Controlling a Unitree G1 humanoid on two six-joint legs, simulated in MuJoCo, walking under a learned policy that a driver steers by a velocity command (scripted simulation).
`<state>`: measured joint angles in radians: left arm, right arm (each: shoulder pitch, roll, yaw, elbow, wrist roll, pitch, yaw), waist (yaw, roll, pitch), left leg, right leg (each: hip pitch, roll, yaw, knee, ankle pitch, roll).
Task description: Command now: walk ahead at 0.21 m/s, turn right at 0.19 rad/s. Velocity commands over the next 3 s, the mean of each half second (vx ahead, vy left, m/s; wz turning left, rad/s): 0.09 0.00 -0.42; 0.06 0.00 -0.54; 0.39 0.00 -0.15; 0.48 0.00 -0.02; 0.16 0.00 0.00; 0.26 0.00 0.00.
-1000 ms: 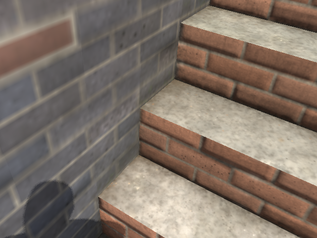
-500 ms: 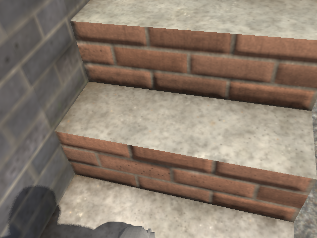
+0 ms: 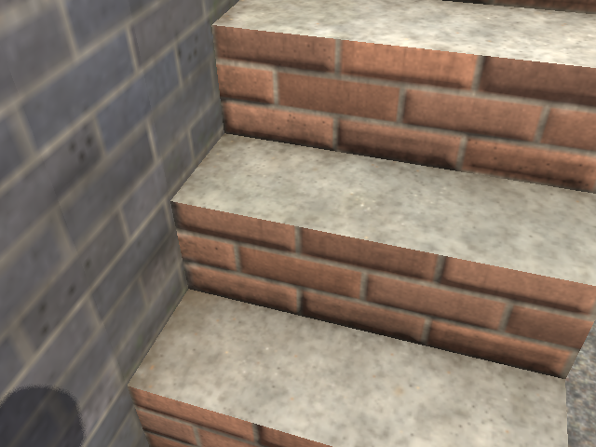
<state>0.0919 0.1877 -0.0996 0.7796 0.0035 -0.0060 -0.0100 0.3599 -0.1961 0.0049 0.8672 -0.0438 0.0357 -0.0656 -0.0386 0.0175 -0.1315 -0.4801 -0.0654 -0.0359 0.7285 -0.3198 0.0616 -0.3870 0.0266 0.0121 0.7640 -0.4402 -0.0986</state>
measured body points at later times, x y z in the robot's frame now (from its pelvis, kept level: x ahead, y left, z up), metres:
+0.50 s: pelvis +0.04 +0.06 +0.01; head +0.05 +0.06 +0.46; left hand +0.23 +0.28 -0.10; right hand +0.12 -0.21 -0.10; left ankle +0.08 +0.14 -0.71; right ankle -0.04 -0.08 -0.55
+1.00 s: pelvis +0.05 +0.07 +0.02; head +0.04 +0.04 +0.47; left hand +0.35 +0.15 -0.02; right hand +0.04 -0.23 -0.09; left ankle +0.05 +0.24 -0.58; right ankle +0.01 -0.06 -0.71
